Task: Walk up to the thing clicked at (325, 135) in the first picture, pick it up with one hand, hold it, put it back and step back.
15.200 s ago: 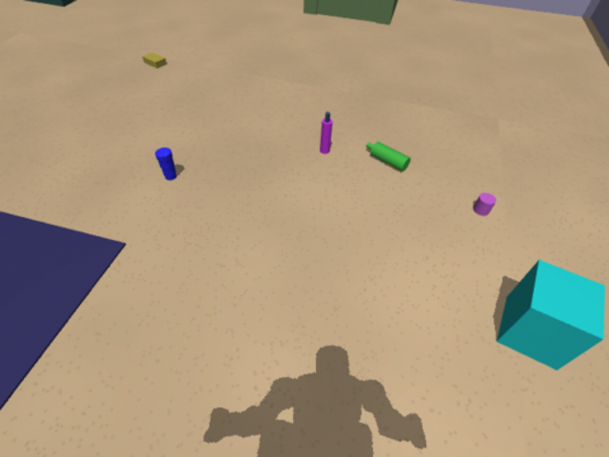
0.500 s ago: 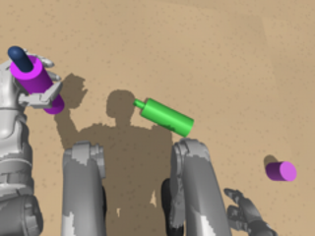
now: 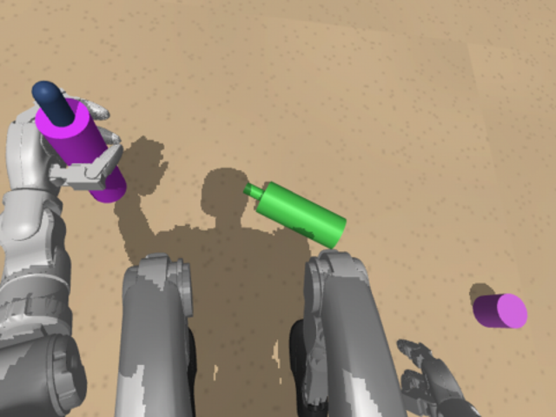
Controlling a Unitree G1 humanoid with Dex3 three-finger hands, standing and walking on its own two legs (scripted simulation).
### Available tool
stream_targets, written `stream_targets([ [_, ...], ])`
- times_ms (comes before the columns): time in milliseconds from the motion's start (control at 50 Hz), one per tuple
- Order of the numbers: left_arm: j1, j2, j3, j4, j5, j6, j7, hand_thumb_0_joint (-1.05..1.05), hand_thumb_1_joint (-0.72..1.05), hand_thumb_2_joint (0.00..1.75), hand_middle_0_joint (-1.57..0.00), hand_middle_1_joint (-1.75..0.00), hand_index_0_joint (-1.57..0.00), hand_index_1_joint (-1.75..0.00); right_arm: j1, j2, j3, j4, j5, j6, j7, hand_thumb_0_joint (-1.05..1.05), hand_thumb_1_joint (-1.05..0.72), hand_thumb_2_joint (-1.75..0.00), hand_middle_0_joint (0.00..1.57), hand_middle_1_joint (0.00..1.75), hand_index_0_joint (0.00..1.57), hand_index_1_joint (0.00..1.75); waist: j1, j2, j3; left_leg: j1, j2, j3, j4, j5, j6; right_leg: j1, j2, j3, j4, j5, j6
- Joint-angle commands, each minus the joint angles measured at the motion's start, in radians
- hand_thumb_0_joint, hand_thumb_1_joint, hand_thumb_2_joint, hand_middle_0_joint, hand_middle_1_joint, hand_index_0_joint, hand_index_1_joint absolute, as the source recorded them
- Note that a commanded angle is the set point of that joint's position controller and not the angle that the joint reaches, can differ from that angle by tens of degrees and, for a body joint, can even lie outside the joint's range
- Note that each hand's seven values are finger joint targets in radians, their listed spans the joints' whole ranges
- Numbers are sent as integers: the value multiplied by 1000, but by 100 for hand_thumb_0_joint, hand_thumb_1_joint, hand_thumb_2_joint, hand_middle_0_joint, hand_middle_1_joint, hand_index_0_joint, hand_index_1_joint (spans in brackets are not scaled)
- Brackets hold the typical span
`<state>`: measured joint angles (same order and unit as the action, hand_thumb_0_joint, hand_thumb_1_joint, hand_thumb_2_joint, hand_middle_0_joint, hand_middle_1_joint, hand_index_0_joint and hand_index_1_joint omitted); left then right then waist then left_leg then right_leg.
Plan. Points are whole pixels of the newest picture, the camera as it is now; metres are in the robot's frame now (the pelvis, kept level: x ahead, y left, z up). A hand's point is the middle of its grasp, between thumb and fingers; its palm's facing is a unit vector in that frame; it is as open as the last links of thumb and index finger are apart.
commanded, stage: settle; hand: left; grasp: from the side
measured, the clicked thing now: (83, 149) +0.45 +0.25 -0.01
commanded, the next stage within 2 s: lift in 0.02 s
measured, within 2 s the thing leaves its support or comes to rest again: neither
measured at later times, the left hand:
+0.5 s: hand (76, 138) +0.44 +0.23 +0.04, palm faces +0.07 -1.00 -0.03, open 7.3 cm
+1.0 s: hand out of the picture +0.40 +0.23 +0.19, palm faces +0.10 -0.99 -0.05, open 7.3 cm
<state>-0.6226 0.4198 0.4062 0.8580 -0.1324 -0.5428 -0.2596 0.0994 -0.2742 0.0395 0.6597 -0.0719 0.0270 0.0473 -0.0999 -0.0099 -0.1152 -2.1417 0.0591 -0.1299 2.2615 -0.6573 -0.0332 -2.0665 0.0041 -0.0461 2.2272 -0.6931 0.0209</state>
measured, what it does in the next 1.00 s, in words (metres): rises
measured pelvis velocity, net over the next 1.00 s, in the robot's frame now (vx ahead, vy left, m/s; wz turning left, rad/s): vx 0.02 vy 0.00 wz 0.05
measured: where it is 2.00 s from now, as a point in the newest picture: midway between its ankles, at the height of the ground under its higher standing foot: (246, 395)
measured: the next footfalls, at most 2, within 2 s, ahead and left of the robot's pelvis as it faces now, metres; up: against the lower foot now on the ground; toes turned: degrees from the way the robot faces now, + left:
none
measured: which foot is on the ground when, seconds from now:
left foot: down 0.00-1.00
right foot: down 0.00-1.00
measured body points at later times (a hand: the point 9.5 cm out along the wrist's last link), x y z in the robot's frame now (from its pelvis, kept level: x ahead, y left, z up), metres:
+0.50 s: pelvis +0.00 +0.00 +0.03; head +0.18 +0.04 +0.44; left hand +0.43 +0.29 +0.04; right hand +0.14 -0.26 -0.09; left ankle +0.09 +0.14 -0.34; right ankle +0.10 -0.13 -0.34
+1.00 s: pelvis +0.02 +0.00 +0.16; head +0.17 +0.03 +0.58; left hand +0.39 +0.28 +0.20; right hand +0.21 -0.24 +0.05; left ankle +0.09 +0.14 -0.34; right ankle +0.10 -0.13 -0.34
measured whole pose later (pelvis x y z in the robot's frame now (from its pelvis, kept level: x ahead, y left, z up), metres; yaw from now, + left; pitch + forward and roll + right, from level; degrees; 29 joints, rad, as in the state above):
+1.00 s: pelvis +0.02 +0.00 +0.16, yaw +3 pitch +28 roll -4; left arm -0.28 0.31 0.26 0.33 -0.20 -0.29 -0.18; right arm 0.12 -0.24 -0.01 0.59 0.03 0.00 -0.03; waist -0.04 0.03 -0.18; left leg -1.63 0.07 -0.08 1.76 -0.63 -0.03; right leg -1.56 -0.01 -0.04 1.72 -0.66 0.02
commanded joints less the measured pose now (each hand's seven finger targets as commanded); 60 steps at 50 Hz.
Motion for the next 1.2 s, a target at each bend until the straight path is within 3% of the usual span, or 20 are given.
stream_targets([
  [0, -299, 220, 47, -198, -15, -76, 5, 0, 43, 131, -133, -140, -133, -141, 115, -205, -78, -57, 6, -21, -14, 0, -87, -89, 20, 30, 20, 30, 3, 147, -615, 450, -25, 82, -277, 59, 55, 295, 28, -55, -279, 117, -61],
  [100, -326, 224, 47, -182, -13, -80, 14, 0, 42, 132, -133, -139, -133, -141, 112, -198, -76, -63, 5, -26, -14, 0, -87, -89, 20, 30, 20, 30, -2, 130, -610, 425, -27, 89, -281, 43, 58, 309, 25, -45, -300, 100, -58],
  [140, -307, 202, 29, -162, -10, -79, 5, 0, 35, 121, -133, -142, -136, -140, 118, -198, -78, -56, 4, -27, -13, 0, -91, -90, 20, 30, 20, 30, -5, 141, -606, 439, -26, 92, -283, 54, 57, 314, 25, -43, -303, 112, -58],
  [180, -314, 227, 45, -198, -15, -82, 0, 0, 34, 120, -133, -141, -135, -139, 120, -200, -82, -55, 8, -29, -15, 0, -91, -90, 20, 30, 20, 30, 14, 152, -639, 466, -28, 91, -294, 57, 55, 312, 25, -44, -299, 108, -63],
  [300, -303, 231, 46, -257, -34, -67, -27, 0, 37, 119, -130, -138, -133, -136, 136, -194, -89, -56, 20, -33, -21, 0, -90, -90, 20, 30, 20, 30, 13, 150, -672, 488, -29, 98, -320, 79, 58, 377, 20, -30, -338, 129, -57],
  [460, -248, 192, 21, -363, -59, -10, -25, 0, 39, 119, -130, -137, -133, -135, 117, -188, -97, -92, 50, -37, -38, 0, -90, -89, 20, 30, 20, 30, 28, 147, -660, 556, -27, 81, -409, 40, 55, 389, 16, -27, -407, 94, -62],
  [540, -191, 146, -16, -419, -69, 24, -19, 0, 41, 119, -128, -137, -131, -134, 105, -180, -101, -106, 63, -42, -47, 0, -89, -89, 20, 30, 20, 30, 26, 147, -639, 619, -24, 63, -461, 33, 53, 388, 13, -29, -447, 96, -62],
  [600, -137, 157, -4, -484, -74, 52, -8, 0, 41, 119, -129, -137, -132, -135, 110, -172, -105, -120, 73, -43, -52, 0, -89, -89, 20, 30, 20, 30, 42, 129, -659, 643, -24, 67, -497, 46, 54, 465, 11, -18, -497, 102, -58],
  [660, -90, 126, -24, -555, -86, 85, 4, 0, 43, 120, -127, -137, -131, -134, 94, -169, -109, -138, 84, -46, -61, 0, -89, -89, 20, 30, 20, 30, 47, 119, -639, 680, -21, 64, -542, 33, 54, 499, 8, -5, -551, 87, -56],
  [760, 16, 125, -25, -660, -89, 136, 40, 0, 43, 119, -126, -136, -130, -133, 102, -149, -111, -153, 98, -50, -75, 0, -89, -89, 20, 30, 20, 30, 55, 76, -680, 750, -24, 81, -584, 164, 62, 676, 6, 10, -635, 220, -45],
  [800, 11, 91, -69, -713, -85, 147, 52, 0, 40, 118, -125, -135, -129, -132, 94, -145, -113, -153, 101, -54, -78, 0, -88, -89, 20, 30, 20, 30, 50, 114, -660, 825, -22, 70, -636, 144, 58, 658, 7, 5, -658, 202, -50],
  [840, 57, 82, -59, -714, -86, 167, 70, 0, 45, 119, -126, -136, -130, -133, 88, -144, -116, -158, 105, -58, -84, 0, -88, -89, 20, 30, 20, 30, 55, 101, -635, 864, -19, 64, -671, 153, 56, 689, 7, 4, -692, 213, -48],
  [860, 51, 74, -79, -743, -82, 171, 74, 0, 42, 119, -126, -136, -129, -134, 90, -140, -117, -158, 105, -59, -86, 0, -89, -89, 20, 30, 20, 30, 42, 100, -620, 872, -21, 64, -691, 136, 56, 702, 5, 8, -718, 201, -46],
  [900, 90, 99, -63, -767, -81, 182, 84, 0, 41, 118, -126, -136, -129, -133, 85, -137, -116, -166, 108, -67, -91, 0, -89, -89, 20, 30, 20, 30, 59, 106, -635, 930, -23, 68, -726, 168, 55, 765, 3, 15, -757, 230, -45],
  [960, 153, 41, -107, -770, -90, 201, 88, 0, 39, 118, -125, -136, -128, -133, 84, -132, -116, -167, 111, -76, -97, 0, -89, -89, 20, 30, 20, 30, 44, 89, -579, 982, -22, 60, -784, 181, 52, 806, 3, 10, -807, 245, -42],
  [980, 153, 56, -96, -803, -92, 205, 93, 0, 39, 117, -125, -136, -129, -133, 77, -124, -112, -174, 114, -78, -97, 0, -89, -89, 20, 30, 20, 30, 58, 101, -570, 994, -25, 64, -812, 158, 49, 838, 2, 17, -838, 218, -43],
  [1060, 210, 41, -115, -797, -84, 225, 102, 0, 36, 118, -126, -136, -129, -134, 82, -122, -112, -176, 119, -87, -102, 0, -89, -89, 20, 30, 20, 30, 55, 90, -518, 1073, -24, 57, -893, 181, 46, 904, 3, 7, -901, 248, -42],
  [1080, 232, 12, -134, -763, -87, 230, 100, 0, 36, 118, -126, -136, -130, -133, 92, -119, -110, -171, 121, -90, -104, 0, -89, -89, 20, 30, 20, 30, 38, 76, -496, 1087, -25, 59, -904, 219, 47, 930, 2, 4, -916, 289, -40],
  [1100, 242, 23, -115, -762, -93, 232, 103, 0, 35, 118, -126, -136, -130, -134, 89, -123, -109, -172, 123, -94, -105, 0, -89, -89, 20, 30, 20, 30, 53, 67, -474, 1102, -25, 59, -923, 218, 47, 940, 3, 2, -931, 286, -41],
  [1180, 248, 5, -148, -766, -83, 223, 103, 0, 33, 119, -129, -138, -132, -136, 96, -112, -106, -174, 120, -107, -105, 0, -89, -89, 20, 30, 20, 30, 49, 74, -433, 1167, -28, 69, -983, 240, 45, 1008, 1, 7, -997, 304, -40],
])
